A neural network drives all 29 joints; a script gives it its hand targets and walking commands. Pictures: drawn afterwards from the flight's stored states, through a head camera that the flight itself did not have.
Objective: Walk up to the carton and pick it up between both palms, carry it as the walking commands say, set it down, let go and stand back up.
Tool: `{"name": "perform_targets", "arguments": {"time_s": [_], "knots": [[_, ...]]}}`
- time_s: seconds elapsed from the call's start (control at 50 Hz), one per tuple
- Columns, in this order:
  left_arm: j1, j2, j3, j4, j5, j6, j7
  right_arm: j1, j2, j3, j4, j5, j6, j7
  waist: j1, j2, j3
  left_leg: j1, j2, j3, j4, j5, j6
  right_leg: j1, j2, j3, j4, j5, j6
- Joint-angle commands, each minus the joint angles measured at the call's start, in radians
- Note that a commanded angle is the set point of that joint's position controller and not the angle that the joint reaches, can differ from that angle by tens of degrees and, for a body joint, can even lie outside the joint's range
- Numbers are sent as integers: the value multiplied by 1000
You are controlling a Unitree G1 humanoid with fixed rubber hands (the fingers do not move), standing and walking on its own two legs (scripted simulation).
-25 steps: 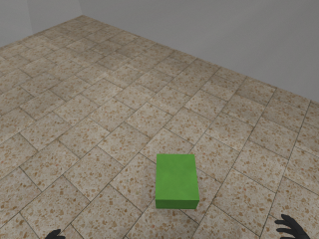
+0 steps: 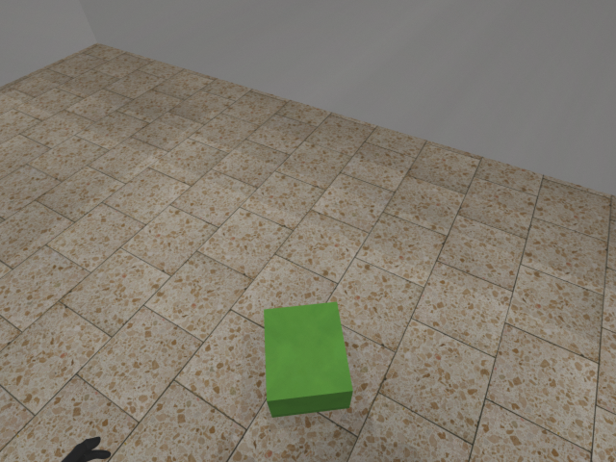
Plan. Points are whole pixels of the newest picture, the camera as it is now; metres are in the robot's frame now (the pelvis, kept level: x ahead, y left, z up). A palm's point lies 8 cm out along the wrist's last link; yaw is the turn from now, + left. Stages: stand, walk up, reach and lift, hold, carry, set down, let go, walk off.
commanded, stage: walk up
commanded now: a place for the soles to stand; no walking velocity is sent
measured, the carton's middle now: (305, 357) +0.53 +0.04 -0.69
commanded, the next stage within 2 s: stand in 1.08 s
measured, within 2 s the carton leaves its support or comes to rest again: neither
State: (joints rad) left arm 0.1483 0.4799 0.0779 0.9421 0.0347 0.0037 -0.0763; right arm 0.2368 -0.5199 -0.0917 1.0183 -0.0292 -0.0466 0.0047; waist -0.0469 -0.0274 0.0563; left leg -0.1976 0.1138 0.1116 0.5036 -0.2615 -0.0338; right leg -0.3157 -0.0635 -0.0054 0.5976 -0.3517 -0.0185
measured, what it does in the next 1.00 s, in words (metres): steps on the spot: left foot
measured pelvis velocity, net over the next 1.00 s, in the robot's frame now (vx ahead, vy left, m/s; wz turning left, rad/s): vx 0.07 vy -0.01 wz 0.12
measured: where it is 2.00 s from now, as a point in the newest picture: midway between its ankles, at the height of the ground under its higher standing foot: outside the picture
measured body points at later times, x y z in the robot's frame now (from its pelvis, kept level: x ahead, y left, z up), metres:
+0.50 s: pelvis +0.07 -0.02 +0.00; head +0.09 -0.02 +0.45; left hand +0.16 +0.32 -0.10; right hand +0.24 -0.33 -0.10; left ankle +0.08 +0.11 -0.73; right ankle +0.06 -0.14 -0.73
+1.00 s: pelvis +0.07 -0.01 +0.01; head +0.08 -0.01 +0.46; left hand +0.14 +0.32 -0.10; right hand +0.23 -0.31 -0.10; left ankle +0.08 +0.11 -0.73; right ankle +0.06 -0.14 -0.73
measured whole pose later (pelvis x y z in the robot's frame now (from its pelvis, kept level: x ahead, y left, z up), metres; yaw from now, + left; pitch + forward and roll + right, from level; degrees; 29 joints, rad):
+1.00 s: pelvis +0.07 -0.01 +0.01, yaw +7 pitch -2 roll -1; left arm 0.06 0.41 0.02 1.04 0.01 -0.01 0.00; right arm 0.04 -0.41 -0.01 1.05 0.00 -0.01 0.01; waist 0.01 0.00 0.07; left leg -0.21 -0.01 -0.04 0.43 -0.19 0.00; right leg -0.11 -0.05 -0.13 0.39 -0.25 0.02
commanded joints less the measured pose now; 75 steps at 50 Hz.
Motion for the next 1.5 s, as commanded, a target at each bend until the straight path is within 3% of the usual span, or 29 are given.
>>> {"name": "perform_targets", "arguments": {"time_s": [0.0, 0.02, 0.04, 0.06, 0.08, 0.12, 0.18, 0.22, 0.24, 0.26, 0.28, 0.3, 0.32, 0.38, 0.42, 0.48, 0.78, 0.8, 0.94, 1.26, 1.28, 1.3, 1.32, 1.34, 1.36, 1.38, 1.42, 1.48], "knots": [[162, 159, 49, 0, 3, -14, 31, -119, -51, 28, -118, 3, 10, 1, 141, -107, -9, -374, -26, -9, 175, -320, 64, 287, -56, 113, -266, -111, -30], [135, 280, 61, -46, 10, -25, 43, -110, -23, 43, -136, 12, 19, -9, 144, -238, 0, -448, -156, -118, 409, -351, 33, 164, -298, 533, -489, -420, -143], [65, 296, 66, -65, 2, -25, 52, -68, -121, 12, -116, 25, 29, -17, 100, -111, 21, -397, -106, -255, 497, -283, 39, 117, -314, 504, -459, -438, -183], [19, 266, 61, -75, -6, -24, 62, -4, -155, -1, -96, 27, 26, -17, 70, -92, 28, -385, -77, -258, 522, -233, 45, 120, -276, 417, -413, -365, -186], [-15, 228, 54, -88, -12, -28, 67, 44, -161, -4, -82, 23, 23, -16, 46, -83, 38, -351, -54, -249, 498, -191, 38, 105, -240, 329, -384, -263, -171], [-35, 176, 43, -95, -12, -36, 67, 77, -131, -1, -56, 16, 20, -10, 40, -97, 14, -230, -49, -206, 364, -176, 27, 71, -197, 176, -322, 0, -149], [-23, 182, 32, -88, -18, -40, 69, 30, -87, 8, -70, 15, 31, 0, 53, -106, -14, -117, -64, -127, 217, -131, 38, 45, -222, 130, -239, 254, -155], [-48, 187, 23, -89, -29, -36, 72, 36, -75, 12, -67, 15, 34, -2, 25, -102, -36, -23, -82, -101, 79, -23, 60, 21, -221, 107, -157, 329, -138], [-44, 167, 11, -90, -33, -33, 73, 29, -86, 11, -71, 8, 30, -4, 19, -82, -40, 17, -80, -131, 1, 52, 71, 2, -206, 98, -115, 333, -107], [-34, 138, 0, -98, -38, -31, 75, 12, -125, 5, -87, 0, 24, -7, 21, -10, -55, 44, -13, -238, -59, 169, 90, -18, -168, 69, -58, 286, -58], [-9, 113, -7, -94, -52, -29, 76, -74, -173, 3, -113, 5, 15, -2, 69, 99, -62, -18, 79, -391, -73, 241, 139, 6, -43, -12, -22, 121, -1], [-17, 115, -6, -77, -56, -26, 80, -92, -157, 9, -115, 14, 17, 4, 58, 123, -90, -57, 102, -411, -83, 236, 184, 87, 5, -15, -15, -14, 3], [-14, 110, -10, -66, -48, -30, 83, -107, -141, 15, -108, 14, 20, 5, 66, 116, -97, -80, 91, -387, -78, 236, 171, 136, -4, -11, -65, -12, -5], [-28, 160, -10, -35, -30, -47, 87, -135, -96, 27, -93, 27, 32, 5, 56, 69, -78, -63, -20, -232, 23, 337, 81, 161, -103, 44, -159, 245, -44], [-46, 171, -10, -28, -31, -50, 91, -135, -93, 25, -81, 30, 37, 2, 44, 47, -106, -10, -28, -208, 45, 377, 77, 166, -128, 34, -141, 382, -57], [-71, 151, -14, -22, -31, -47, 94, -168, -90, 23, -79, 27, 42, 5, 48, 14, -132, 14, -17, -208, 44, 422, 92, 180, -109, -10, -125, 405, -37], [-117, 137, -22, 3, -21, -35, 88, -252, -97, 28, -68, 21, 53, 17, 58, 46, -99, -23, -17, -263, -71, 290, 97, 207, -84, -28, -193, 159, -19], [-122, 111, -32, 17, -25, -28, 83, -259, -71, 40, -58, 29, 40, 9, 55, 27, -101, -4, -4, -267, -93, 281, 90, 199, -81, -27, -214, 160, -14], [-124, 114, -28, 56, -28, -28, 77, -252, -77, 50, -14, 31, 26, 0, 54, 47, -97, 2, -8, -259, -138, 274, 73, 248, -86, -23, -276, 183, -8], [-127, 100, -16, 61, -24, -20, 74, -223, -70, 50, 0, 25, 28, -4, 51, 39, -80, -18, -16, -248, -137, 243, 67, 238, -85, -29, -291, 149, -14], [-295, 27, 70, -290, -10, 39, 56, -340, 29, -78, -350, -40, 75, 34, 60, -20, 12, -41, -153, -59, -36, 23, 10, -17, 74, -13, -176, 37, 24], [-227, 57, 83, -414, -3, 94, 39, -236, 22, -63, -383, -34, 131, 45, 49, -2, 39, -56, -137, -59, -26, -11, 9, 41, 78, -35, -169, -22, 33], [-160, 56, 105, -417, 16, 130, 25, -232, -6, -77, -433, -44, 171, 60, 66, 15, 42, -69, -132, -40, -42, -33, 0, 36, 92, -64, -169, -53, 39], [-119, 58, 130, -433, 19, 163, 18, -205, -10, -94, -441, -56, 203, 70, 50, 46, 56, -80, -137, -36, -45, -60, 9, 35, 98, -63, -155, -66, 37], [-87, 48, 158, -435, 38, 185, 14, -192, -3, -103, -444, -68, 228, 73, 52, 34, 67, -62, -150, -29, -44, -61, 15, 26, 93, -58, -158, -66, 29], [-61, 37, 179, -456, 49, 210, 12, -182, 17, -99, -468, -75, 253, 69, 69, 19, 57, -35, -168, -22, -22, -16, 20, -1, 84, -43, -164, -56, 22], [-36, 8, 199, -495, 57, 238, 11, -188, 25, -92, -514, -74, 280, 72, 99, 43, -6, -14, -168, -37, 4, 62, 20, -5, 85, -26, -134, 1, 26], [-52, -15, 202, -524, 46, 239, 11, -250, 24, -92, -583, -68, 283, 72, 122, 43, -110, -37, -160, -53, 78, 178, 12, -10, 97, -4, -44, 120, 38]]}}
